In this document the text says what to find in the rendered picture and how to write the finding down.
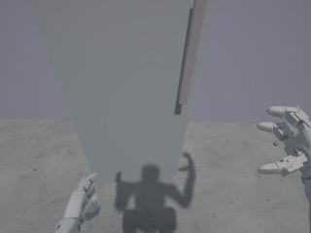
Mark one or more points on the robot left hand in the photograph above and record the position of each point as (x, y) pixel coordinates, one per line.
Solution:
(76, 206)

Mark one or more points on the right robot forearm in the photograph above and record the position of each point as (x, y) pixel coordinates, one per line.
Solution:
(306, 179)

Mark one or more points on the robot right hand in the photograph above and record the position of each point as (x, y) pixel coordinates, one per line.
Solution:
(302, 141)

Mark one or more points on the fridge door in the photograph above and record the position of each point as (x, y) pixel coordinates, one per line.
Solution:
(119, 66)

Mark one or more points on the handle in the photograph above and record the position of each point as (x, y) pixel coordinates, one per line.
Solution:
(196, 22)

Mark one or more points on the left robot forearm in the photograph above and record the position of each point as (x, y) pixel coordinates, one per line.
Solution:
(68, 225)

